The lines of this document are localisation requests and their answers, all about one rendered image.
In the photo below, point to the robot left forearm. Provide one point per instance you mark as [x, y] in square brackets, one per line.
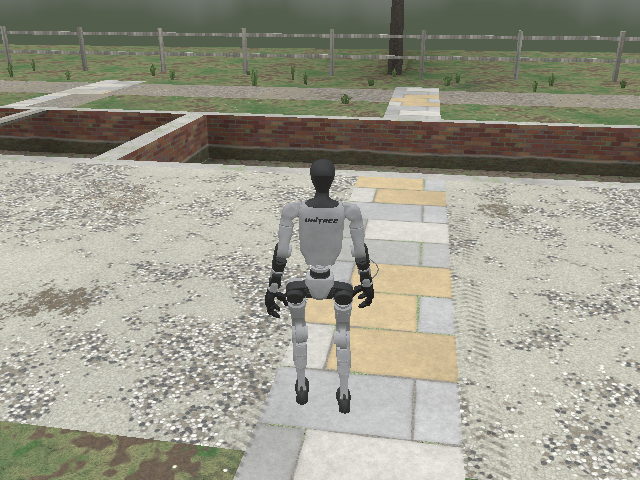
[277, 271]

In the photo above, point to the robot right upper arm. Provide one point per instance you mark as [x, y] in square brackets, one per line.
[352, 213]

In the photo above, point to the robot left upper arm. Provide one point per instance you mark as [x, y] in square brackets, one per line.
[289, 212]

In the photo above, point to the humanoid robot torso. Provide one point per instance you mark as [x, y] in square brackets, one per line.
[320, 235]

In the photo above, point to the right robot foot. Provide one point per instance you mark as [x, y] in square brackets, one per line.
[344, 405]

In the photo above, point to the right robot hand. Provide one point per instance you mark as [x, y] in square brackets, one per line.
[367, 292]

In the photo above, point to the robot right forearm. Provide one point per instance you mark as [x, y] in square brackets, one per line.
[364, 270]

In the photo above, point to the left robot hand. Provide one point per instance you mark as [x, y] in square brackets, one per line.
[270, 303]

